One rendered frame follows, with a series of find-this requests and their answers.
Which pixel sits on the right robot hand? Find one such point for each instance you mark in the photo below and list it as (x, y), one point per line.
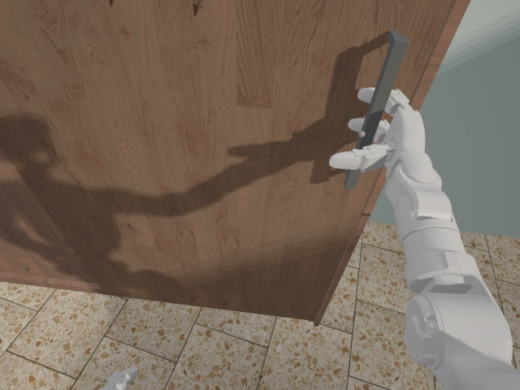
(406, 132)

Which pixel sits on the wardrobe door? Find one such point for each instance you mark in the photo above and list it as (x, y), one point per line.
(182, 147)
(30, 242)

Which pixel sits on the right robot forearm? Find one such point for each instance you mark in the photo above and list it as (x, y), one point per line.
(436, 260)

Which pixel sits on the left robot hand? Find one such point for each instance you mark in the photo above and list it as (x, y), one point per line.
(121, 380)

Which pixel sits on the robot right upper arm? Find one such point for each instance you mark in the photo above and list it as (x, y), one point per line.
(462, 339)

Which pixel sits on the handle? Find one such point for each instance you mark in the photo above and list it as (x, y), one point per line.
(391, 66)

